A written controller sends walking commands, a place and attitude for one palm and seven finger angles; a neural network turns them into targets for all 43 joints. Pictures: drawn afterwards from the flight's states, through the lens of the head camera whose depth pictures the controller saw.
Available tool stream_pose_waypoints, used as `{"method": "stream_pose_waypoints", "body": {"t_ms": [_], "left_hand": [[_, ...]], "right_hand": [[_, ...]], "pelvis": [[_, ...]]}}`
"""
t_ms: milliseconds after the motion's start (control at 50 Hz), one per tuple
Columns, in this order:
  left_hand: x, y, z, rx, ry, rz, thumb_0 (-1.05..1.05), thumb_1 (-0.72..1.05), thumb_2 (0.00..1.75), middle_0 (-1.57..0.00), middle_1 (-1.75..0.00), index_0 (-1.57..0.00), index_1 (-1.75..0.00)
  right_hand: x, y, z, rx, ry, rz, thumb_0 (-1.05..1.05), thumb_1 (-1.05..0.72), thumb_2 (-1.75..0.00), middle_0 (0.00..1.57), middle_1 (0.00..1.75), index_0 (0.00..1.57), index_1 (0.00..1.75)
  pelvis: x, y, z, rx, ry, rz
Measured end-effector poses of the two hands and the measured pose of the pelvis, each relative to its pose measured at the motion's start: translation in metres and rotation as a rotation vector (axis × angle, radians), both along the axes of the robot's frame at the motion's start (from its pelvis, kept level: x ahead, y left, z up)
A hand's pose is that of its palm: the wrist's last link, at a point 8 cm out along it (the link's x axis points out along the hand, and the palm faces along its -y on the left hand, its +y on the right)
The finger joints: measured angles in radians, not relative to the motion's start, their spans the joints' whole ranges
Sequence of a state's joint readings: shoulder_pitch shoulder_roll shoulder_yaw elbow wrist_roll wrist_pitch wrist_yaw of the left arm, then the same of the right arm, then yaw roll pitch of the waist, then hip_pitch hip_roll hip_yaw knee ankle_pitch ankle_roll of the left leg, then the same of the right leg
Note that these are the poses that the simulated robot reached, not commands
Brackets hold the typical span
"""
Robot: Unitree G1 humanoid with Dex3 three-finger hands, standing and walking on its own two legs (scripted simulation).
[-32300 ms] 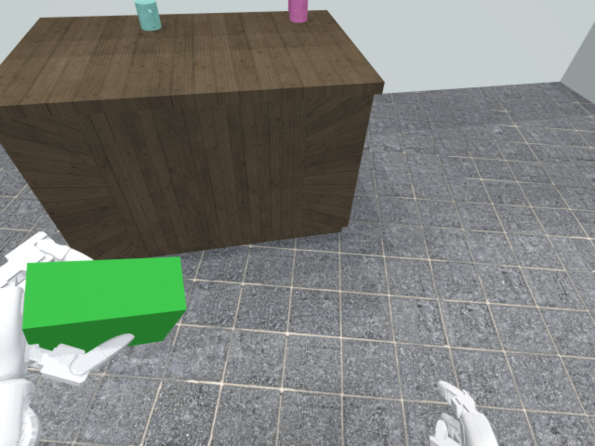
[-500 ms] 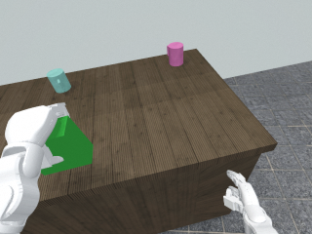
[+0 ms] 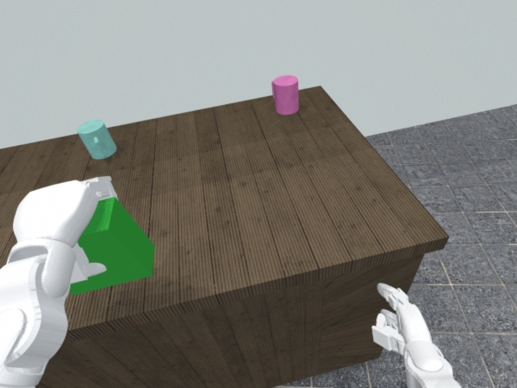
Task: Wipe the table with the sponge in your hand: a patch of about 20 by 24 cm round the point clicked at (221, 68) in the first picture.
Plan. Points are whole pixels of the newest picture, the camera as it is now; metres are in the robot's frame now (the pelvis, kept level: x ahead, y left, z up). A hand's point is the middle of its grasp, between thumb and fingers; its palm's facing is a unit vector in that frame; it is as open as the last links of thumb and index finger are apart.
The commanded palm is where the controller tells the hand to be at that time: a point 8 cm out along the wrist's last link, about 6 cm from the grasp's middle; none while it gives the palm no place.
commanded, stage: move the sponge above the wiping area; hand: left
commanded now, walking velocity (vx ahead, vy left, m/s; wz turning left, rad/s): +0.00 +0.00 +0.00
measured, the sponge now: (101, 256) +0.23 +0.29 +0.11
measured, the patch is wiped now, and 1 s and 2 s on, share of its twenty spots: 0.00 0.00 0.00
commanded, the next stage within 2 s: none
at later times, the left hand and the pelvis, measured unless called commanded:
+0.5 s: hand (102, 229) +0.25 +0.28 +0.15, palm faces +0.10 -0.07 -0.99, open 10.0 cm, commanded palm +0.21 +0.27 +0.22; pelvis +0.01 +0.00 +0.00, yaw +0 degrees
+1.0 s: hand (118, 231) +0.27 +0.28 +0.13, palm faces +0.06 -0.09 -0.99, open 10.0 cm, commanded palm +0.23 +0.27 +0.21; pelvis +0.02 +0.00 +0.00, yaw +0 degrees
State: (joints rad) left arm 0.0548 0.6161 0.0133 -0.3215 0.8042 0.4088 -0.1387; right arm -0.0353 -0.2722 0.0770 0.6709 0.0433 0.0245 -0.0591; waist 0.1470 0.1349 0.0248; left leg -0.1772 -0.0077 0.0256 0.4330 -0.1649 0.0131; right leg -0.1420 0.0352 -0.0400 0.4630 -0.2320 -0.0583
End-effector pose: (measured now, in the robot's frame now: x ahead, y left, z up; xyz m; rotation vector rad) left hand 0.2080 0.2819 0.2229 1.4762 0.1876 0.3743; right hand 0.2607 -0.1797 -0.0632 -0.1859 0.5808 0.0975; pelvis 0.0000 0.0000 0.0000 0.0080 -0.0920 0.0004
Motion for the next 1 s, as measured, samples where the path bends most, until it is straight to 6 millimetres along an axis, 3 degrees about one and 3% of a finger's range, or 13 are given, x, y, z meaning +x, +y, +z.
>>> {"method": "stream_pose_waypoints", "body": {"t_ms": [400,1000], "left_hand": [[0.018,-0.005,-0.016,-0.009,0.032,-0.010,0.00,-0.50,1.04,-0.76,-1.35,-0.76,-1.35],[0.038,-0.009,-0.037,-0.037,0.068,0.002,0.00,-0.50,1.04,-0.76,-1.36,-0.76,-1.36]], "right_hand": [[-0.008,-0.014,-0.008,-0.013,0.029,-0.032,0.01,-0.90,-0.90,0.20,0.30,0.20,0.30],[0.010,0.002,-0.004,0.004,0.034,-0.008,0.01,-0.90,-0.90,0.20,0.30,0.20,0.30]], "pelvis": [[0.005,-0.004,0.000,0.001,0.005,-0.002],[0.016,0.004,0.003,-0.001,0.024,0.007]]}}
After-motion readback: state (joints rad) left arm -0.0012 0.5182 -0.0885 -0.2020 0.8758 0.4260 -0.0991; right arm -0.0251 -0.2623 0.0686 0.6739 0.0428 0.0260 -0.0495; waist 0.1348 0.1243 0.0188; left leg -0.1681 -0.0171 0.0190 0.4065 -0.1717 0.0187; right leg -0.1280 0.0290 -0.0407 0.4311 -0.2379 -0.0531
